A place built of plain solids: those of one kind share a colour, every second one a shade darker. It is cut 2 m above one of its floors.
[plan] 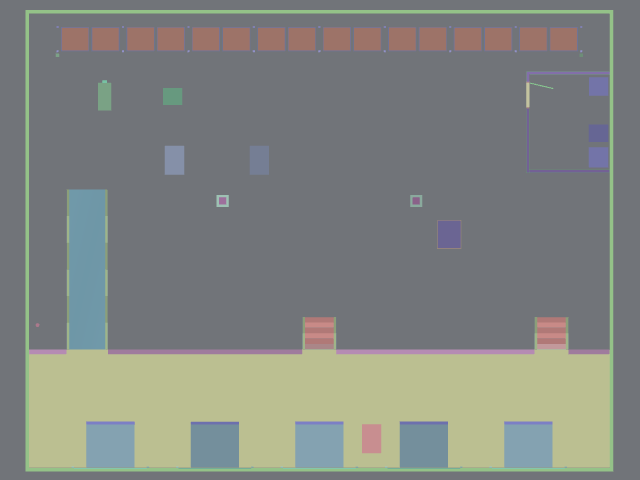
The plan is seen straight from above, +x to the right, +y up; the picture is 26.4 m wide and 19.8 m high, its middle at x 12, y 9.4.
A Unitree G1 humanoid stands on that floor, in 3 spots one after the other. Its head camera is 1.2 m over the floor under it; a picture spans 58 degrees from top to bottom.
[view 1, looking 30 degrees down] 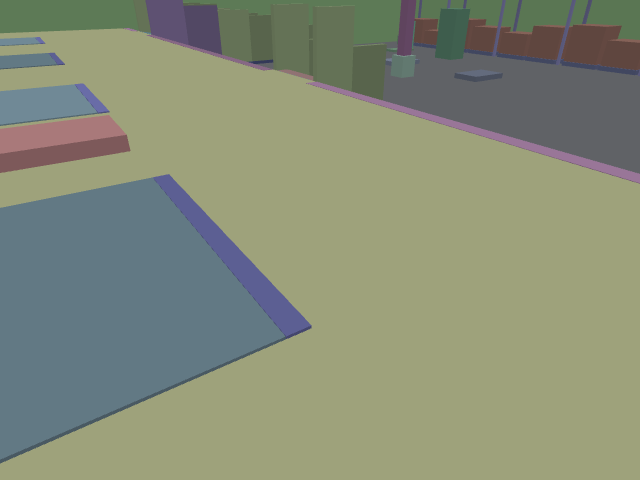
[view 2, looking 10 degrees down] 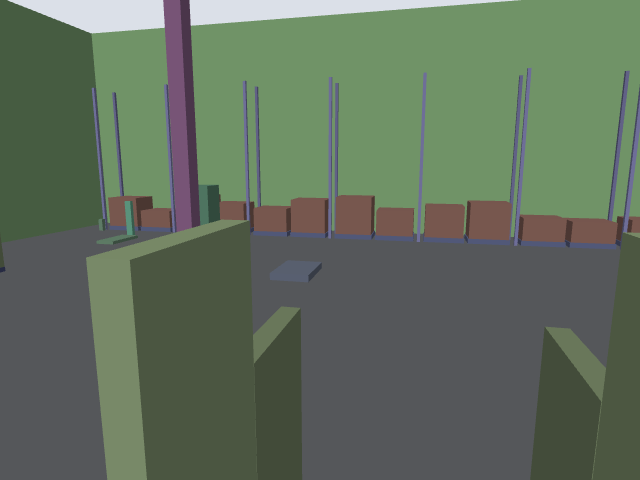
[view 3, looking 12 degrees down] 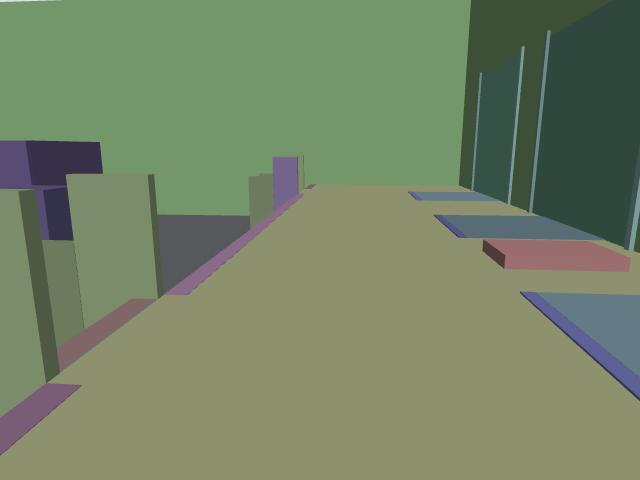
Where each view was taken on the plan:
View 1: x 18.44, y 1.20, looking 147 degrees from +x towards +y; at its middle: south_deck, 2.40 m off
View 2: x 11.97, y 4.11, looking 103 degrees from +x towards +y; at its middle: ground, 13.24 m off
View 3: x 9.36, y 3.29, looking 5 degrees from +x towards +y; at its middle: south_deck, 5.77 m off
